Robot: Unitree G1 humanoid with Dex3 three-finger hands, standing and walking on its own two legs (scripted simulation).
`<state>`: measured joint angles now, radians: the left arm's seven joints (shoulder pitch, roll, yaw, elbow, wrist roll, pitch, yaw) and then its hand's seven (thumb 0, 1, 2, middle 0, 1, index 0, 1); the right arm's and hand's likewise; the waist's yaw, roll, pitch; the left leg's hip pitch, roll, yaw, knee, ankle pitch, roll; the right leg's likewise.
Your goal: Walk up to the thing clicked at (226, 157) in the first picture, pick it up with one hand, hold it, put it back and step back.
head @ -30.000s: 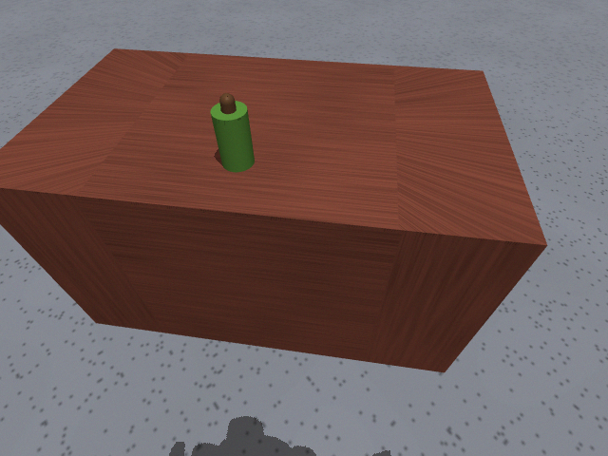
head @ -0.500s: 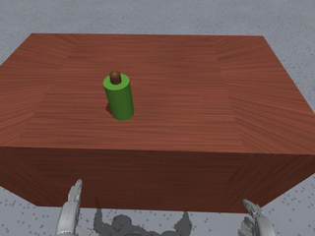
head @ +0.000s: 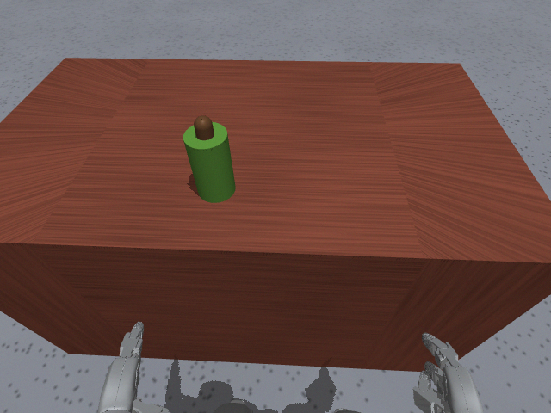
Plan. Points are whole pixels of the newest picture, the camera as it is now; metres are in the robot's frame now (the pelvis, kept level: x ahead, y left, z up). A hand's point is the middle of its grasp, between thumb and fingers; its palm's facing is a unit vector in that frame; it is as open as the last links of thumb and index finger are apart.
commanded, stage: home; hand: left
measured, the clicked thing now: (210, 157) +0.53 +0.15 +0.07
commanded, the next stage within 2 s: stand in 1.40 s
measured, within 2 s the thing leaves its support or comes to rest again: neither
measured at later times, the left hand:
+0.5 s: hand (165, 382) +0.18 +0.18 -0.05, palm faces +0.11 -0.96 -0.28, open 17.4 cm
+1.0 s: hand (161, 380) +0.18 +0.19 -0.05, palm faces +0.10 -0.96 -0.28, open 17.4 cm
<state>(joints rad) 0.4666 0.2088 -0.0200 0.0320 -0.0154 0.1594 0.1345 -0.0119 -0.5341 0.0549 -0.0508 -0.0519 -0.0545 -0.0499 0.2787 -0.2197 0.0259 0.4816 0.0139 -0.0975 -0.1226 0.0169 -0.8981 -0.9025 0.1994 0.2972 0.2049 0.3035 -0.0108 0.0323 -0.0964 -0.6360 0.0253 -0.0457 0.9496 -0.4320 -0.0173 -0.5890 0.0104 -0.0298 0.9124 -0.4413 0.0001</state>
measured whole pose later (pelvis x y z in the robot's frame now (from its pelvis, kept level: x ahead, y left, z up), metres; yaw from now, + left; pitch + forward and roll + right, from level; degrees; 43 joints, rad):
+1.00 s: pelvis +0.01 +0.01 +0.00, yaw +0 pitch +7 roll -2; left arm 0.47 0.21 -0.02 -0.01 -0.01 0.22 0.13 -0.01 -0.52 0.06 -0.05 -0.05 -0.06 -0.05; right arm 0.29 -0.21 0.03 0.49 0.01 -0.13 -0.15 0.02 -0.90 -0.90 0.20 0.30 0.21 0.30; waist -0.02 0.03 -0.11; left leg -0.64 0.03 -0.04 0.97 -0.45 -0.01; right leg -0.59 0.01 -0.03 0.91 -0.45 0.01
